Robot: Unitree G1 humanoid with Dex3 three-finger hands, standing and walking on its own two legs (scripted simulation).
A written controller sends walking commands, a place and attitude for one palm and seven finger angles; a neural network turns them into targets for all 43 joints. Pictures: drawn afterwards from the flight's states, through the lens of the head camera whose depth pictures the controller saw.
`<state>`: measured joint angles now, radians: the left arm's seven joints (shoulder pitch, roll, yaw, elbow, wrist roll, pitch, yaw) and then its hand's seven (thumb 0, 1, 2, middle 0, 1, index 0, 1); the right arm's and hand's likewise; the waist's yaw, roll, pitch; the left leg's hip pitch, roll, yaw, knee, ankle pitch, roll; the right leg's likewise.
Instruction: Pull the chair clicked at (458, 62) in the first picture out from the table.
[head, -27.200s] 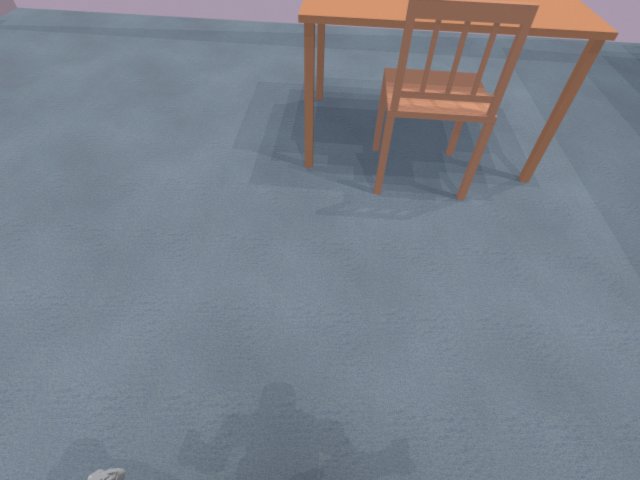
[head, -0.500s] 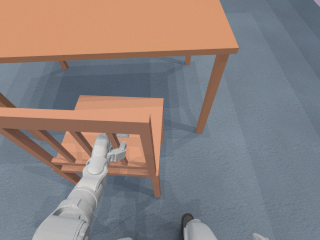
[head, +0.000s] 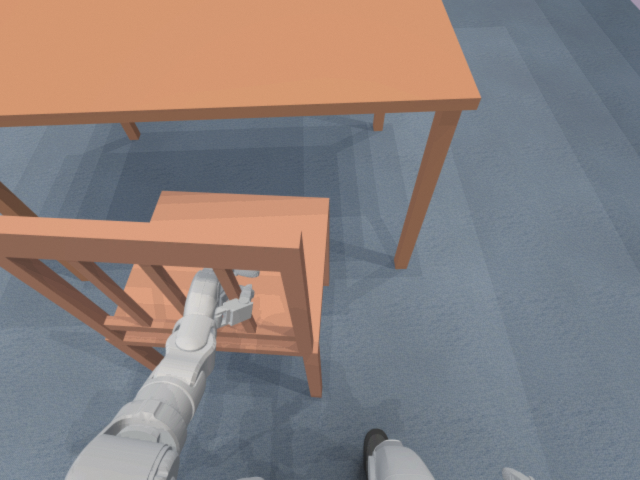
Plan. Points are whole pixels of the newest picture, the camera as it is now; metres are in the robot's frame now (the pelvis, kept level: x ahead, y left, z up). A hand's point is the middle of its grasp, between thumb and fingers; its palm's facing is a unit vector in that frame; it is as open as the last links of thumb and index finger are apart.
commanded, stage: step backward, pulling the chair out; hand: left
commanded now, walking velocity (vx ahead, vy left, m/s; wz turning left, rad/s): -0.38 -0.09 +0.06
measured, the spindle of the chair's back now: (176, 297) +0.38 +0.23 -0.10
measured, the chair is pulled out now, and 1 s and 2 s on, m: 0.22 0.22 0.22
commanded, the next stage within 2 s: stop walking, hand still on the chair in 1.36 s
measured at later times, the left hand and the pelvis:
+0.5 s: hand (245, 304) +0.35 +0.11 -0.06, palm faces -0.06 -0.98 -0.21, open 5.1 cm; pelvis +0.00 +0.00 +0.00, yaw +0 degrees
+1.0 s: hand (245, 304) +0.35 +0.11 -0.06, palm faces -0.05 -0.98 -0.21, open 5.1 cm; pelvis +0.00 +0.00 +0.00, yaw +1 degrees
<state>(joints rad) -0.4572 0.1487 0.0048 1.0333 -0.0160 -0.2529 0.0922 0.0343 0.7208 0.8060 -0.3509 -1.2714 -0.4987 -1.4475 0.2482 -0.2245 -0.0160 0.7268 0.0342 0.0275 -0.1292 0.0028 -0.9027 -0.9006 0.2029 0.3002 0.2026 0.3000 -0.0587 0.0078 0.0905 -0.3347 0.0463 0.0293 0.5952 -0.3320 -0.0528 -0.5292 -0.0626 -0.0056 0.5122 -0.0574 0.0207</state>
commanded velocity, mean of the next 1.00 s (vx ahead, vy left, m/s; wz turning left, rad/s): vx -0.38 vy -0.05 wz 0.05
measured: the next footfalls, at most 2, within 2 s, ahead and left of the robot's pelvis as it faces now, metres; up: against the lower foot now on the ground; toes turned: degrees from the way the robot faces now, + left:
none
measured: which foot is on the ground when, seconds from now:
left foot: down 0.00-1.00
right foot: down 0.00-1.00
